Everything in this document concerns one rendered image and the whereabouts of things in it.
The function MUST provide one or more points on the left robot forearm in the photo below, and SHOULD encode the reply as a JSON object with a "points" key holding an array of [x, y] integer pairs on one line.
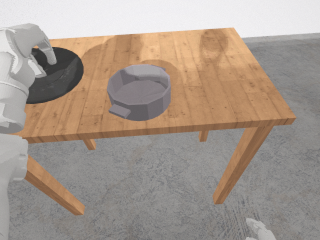
{"points": [[16, 76]]}

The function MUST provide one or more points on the knob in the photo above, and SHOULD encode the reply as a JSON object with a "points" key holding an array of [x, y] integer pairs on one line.
{"points": [[40, 57]]}

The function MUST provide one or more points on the pot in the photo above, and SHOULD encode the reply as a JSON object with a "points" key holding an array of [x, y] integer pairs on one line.
{"points": [[139, 92]]}

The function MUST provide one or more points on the table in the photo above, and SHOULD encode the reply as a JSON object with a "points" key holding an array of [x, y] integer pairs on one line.
{"points": [[216, 84]]}

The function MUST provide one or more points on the right robot hand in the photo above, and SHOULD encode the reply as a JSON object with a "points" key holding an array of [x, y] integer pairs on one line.
{"points": [[260, 229]]}

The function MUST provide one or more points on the lid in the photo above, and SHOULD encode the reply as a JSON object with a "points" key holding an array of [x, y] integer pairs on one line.
{"points": [[60, 78]]}

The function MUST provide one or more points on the robot left upper arm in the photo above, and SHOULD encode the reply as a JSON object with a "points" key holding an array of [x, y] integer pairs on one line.
{"points": [[13, 169]]}

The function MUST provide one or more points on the left robot hand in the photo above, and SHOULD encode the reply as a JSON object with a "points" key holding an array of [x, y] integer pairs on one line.
{"points": [[38, 38]]}

